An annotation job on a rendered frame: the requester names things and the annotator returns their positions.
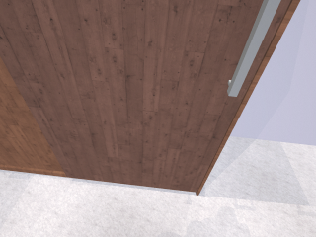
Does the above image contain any handle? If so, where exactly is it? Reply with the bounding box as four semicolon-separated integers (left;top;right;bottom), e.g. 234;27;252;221
227;0;281;97

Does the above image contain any wardrobe door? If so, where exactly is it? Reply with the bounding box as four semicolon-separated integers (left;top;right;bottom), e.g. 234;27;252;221
0;0;291;192
0;57;64;172

